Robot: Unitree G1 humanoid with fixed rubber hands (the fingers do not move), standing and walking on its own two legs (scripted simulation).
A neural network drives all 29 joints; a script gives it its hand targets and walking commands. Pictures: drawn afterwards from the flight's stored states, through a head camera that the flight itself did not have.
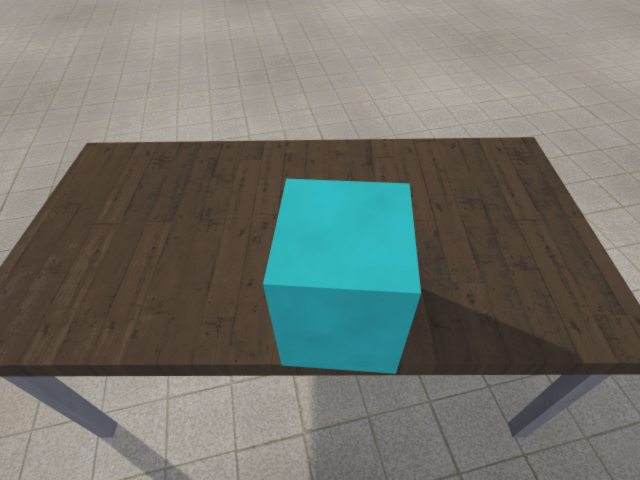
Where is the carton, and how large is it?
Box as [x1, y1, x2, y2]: [263, 179, 420, 373]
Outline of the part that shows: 286,179 263,282 281,364 395,373 420,295 409,184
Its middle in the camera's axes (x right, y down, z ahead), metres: +0.03 +0.07 +0.65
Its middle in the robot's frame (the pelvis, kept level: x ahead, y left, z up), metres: +0.44 -0.01 -0.06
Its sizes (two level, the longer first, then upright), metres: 0.210 0.200 0.250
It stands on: a table, 0.58 m high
